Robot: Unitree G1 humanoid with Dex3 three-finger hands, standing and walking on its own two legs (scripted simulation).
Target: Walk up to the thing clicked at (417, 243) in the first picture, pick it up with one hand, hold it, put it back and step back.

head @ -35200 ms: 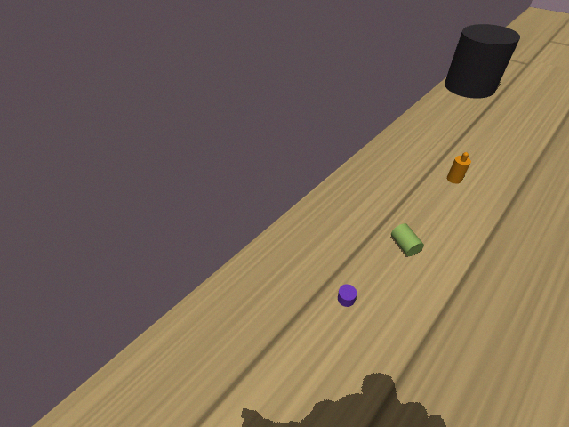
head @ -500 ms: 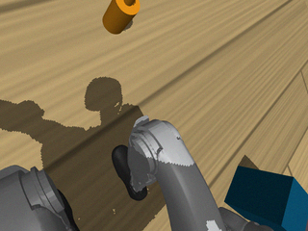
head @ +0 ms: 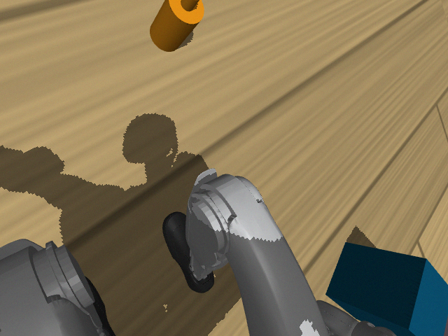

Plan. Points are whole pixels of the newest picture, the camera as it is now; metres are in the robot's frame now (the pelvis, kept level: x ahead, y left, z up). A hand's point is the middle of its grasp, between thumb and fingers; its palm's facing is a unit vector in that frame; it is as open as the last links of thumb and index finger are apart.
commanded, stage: close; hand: left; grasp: from above
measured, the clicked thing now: out of the picture +0.42 +0.41 -0.28
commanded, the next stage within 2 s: settle in 0.42 s
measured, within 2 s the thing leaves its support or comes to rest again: leaves its support in 0.94 s
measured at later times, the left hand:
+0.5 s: hand out of the picture +0.40 +0.39 -0.26, palm faces +0.09 -0.42 -0.90, open 11.7 cm
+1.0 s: hand out of the picture +0.42 +0.41 -0.24, palm faces +0.18 -0.45 -0.88, open 11.6 cm
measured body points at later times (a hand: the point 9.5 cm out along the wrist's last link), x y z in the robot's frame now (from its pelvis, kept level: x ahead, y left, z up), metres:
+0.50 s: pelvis +0.00 +0.00 +0.00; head +0.31 +0.13 +0.29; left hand +0.40 +0.41 -0.21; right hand +0.03 -0.25 -0.04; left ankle +0.05 +0.12 -0.29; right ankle +0.12 -0.11 -0.29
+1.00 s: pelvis +0.00 +0.00 +0.01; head +0.31 +0.14 +0.30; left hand +0.41 +0.42 -0.19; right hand +0.04 -0.25 -0.04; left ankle +0.05 +0.12 -0.29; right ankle +0.12 -0.11 -0.29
